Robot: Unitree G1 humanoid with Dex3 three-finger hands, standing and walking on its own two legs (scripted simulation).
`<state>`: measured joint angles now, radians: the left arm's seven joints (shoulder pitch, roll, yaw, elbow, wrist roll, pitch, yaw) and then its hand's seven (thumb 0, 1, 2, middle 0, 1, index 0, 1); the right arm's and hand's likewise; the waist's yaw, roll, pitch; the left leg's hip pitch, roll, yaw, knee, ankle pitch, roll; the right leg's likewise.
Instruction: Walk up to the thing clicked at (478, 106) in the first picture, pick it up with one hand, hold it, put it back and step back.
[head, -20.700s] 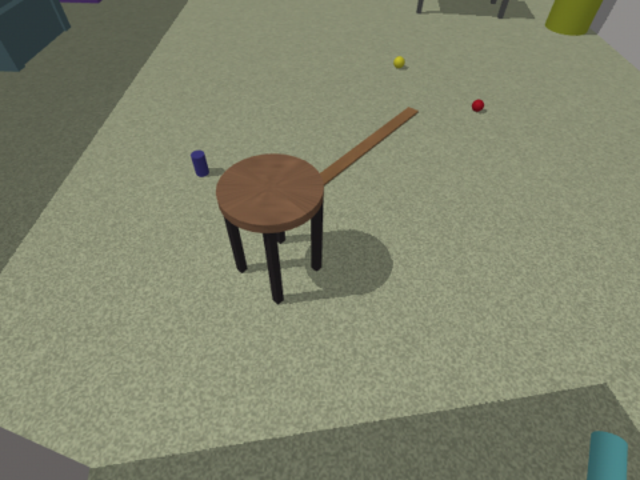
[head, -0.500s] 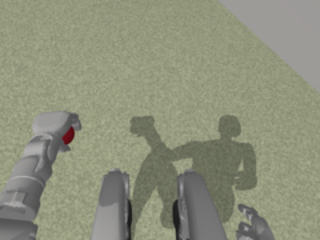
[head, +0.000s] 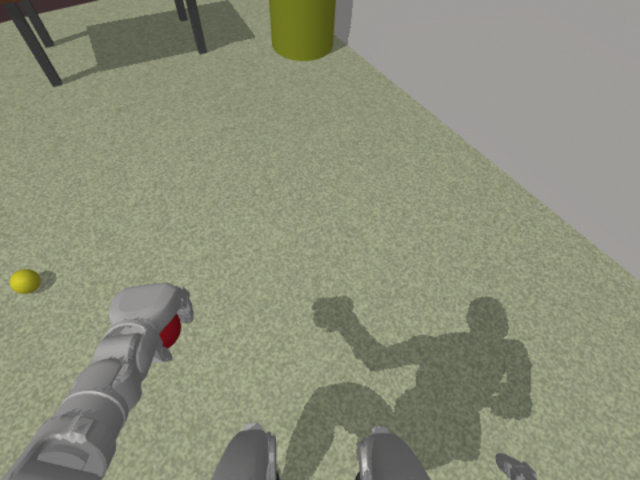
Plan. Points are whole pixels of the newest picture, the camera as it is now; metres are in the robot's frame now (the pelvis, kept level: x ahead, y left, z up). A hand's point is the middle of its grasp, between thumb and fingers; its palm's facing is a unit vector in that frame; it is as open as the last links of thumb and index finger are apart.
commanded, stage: lift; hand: left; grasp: from above
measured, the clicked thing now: (156, 328) +0.35 +0.25 -0.11
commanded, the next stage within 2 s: hold in 0.30 s
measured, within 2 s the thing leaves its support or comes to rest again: neither
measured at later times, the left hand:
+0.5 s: hand (152, 300) +0.35 +0.23 -0.02, palm faces -0.46 -0.09 -0.89, open 7.9 cm
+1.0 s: hand (148, 288) +0.35 +0.22 +0.02, palm faces -0.45 -0.07 -0.89, open 7.9 cm
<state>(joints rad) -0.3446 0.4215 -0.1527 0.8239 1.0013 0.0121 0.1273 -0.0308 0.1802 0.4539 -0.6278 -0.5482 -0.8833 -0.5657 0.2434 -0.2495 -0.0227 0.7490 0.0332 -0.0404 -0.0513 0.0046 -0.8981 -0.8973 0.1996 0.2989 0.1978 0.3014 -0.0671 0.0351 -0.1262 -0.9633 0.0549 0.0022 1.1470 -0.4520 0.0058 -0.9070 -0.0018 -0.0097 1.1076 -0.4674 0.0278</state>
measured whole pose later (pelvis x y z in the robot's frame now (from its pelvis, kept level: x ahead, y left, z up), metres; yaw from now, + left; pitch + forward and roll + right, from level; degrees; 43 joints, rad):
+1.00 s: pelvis +0.05 +0.00 +0.08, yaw +0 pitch +5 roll +0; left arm -0.29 0.38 -0.19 0.76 1.01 0.01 0.06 -0.01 0.15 0.53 -0.62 -0.56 -0.88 -0.60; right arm 0.25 -0.26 -0.05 0.71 0.04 0.04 -0.02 0.01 -0.90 -0.89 0.20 0.30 0.20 0.30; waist -0.03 0.04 -0.05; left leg -0.41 0.03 0.05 0.62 -0.30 0.00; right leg -0.38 -0.02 0.02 0.61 -0.31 0.03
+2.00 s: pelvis +0.02 -0.01 +0.09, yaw -1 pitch +0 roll +0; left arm -0.24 0.39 -0.20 0.65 0.99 -0.01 -0.04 -0.01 0.14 0.55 -0.61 -0.58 -0.86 -0.64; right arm 0.19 -0.26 -0.02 0.68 0.06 0.06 -0.05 0.01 -0.91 -0.90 0.20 0.30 0.20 0.30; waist 0.00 0.05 0.00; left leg -0.28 0.03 0.06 0.49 -0.21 0.00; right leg -0.27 -0.02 0.03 0.50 -0.24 0.02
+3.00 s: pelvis +0.01 +0.00 +0.00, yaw +0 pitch +19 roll -1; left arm -0.48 0.38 -0.11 1.12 1.18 -0.08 0.36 0.01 0.14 0.59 -0.58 -0.63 -0.86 -0.68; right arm 0.25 -0.28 -0.08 0.73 -0.02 0.03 0.00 0.00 -0.89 -0.89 0.20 0.30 0.20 0.30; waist -0.08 0.00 -0.13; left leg -1.01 0.04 0.01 1.12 -0.45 0.00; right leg -0.97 -0.01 0.00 1.11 -0.47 0.03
